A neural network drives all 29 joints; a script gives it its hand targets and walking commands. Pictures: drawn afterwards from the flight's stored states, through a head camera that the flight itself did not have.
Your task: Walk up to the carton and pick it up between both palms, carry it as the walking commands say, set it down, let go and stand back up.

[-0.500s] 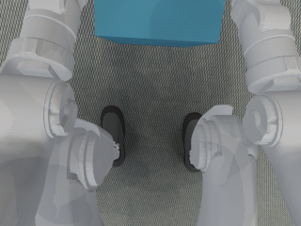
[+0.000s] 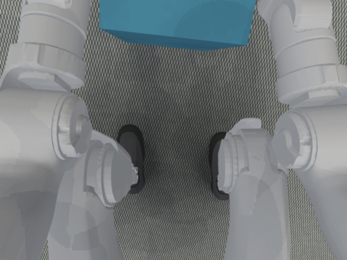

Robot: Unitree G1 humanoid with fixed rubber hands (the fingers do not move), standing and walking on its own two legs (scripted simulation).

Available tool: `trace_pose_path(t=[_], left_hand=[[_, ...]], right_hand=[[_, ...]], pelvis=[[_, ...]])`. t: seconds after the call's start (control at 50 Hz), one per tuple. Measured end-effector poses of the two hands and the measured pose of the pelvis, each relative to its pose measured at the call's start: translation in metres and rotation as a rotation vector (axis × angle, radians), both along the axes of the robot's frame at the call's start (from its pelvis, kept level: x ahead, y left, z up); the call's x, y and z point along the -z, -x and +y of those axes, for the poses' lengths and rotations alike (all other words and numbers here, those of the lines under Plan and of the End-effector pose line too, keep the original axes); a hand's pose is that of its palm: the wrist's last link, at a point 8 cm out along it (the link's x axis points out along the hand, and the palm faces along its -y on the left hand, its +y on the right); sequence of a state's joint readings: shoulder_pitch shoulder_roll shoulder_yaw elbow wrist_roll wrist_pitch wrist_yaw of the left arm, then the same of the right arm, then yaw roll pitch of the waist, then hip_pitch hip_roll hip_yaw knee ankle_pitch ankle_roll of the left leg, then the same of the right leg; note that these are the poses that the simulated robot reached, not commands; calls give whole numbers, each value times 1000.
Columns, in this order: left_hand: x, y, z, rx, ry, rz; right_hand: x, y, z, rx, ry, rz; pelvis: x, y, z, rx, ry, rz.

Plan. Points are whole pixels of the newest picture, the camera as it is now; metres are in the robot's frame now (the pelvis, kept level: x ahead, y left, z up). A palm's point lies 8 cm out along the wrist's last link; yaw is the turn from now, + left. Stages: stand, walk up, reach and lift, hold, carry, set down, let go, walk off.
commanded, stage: reach and lift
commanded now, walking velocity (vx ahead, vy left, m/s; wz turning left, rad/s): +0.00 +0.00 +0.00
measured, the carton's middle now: out of the picture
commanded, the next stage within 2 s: none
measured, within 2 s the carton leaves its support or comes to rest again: neither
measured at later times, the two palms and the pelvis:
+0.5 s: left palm out of the picture +0.59 +0.11 -0.08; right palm out of the picture +0.56 -0.16 -0.09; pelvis -0.01 +0.00 +0.03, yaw -1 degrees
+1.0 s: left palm out of the picture +0.56 +0.11 +0.00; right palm out of the picture +0.54 -0.17 -0.02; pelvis -0.03 +0.00 +0.08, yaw -2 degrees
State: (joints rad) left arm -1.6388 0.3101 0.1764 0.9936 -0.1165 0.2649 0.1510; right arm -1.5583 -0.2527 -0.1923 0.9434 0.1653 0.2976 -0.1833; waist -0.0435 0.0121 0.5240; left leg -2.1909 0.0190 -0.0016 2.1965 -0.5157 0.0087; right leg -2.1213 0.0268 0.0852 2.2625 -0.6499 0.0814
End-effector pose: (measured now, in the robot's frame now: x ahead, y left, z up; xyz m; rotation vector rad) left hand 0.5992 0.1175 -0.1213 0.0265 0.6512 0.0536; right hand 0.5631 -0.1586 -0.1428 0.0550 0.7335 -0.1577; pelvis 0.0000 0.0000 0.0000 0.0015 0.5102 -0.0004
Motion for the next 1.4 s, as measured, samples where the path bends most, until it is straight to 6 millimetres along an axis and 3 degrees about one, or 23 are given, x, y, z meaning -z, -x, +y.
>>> trace_pose_path(t=[0.5, 0.66, 1.08, 1.26, 1.4], left_hand=[[-44, 13, -6, -10, -14, 2], [-74, 17, -8, -12, -11, -27], [-133, 36, -10, -14, 16, -49], [-152, 43, -9, -14, 13, -36], [-173, 50, -9, -11, 9, -47]], right_hand=[[-50, 6, -5, -2, 33, 14], [-82, 8, -7, -1, 35, -15], [-143, 30, -9, 29, 31, -39], [-160, 39, -7, 34, 21, -26], [-183, 44, -7, 36, 22, -38]], pelvis=[[-34, 6, 0, 14, -6, -26], [-49, 11, 1, 18, -4, -48], [-83, 30, 5, 28, 3, -92], [-100, 33, 6, 32, 5, -105], [-113, 34, 6, 34, 5, -130]])
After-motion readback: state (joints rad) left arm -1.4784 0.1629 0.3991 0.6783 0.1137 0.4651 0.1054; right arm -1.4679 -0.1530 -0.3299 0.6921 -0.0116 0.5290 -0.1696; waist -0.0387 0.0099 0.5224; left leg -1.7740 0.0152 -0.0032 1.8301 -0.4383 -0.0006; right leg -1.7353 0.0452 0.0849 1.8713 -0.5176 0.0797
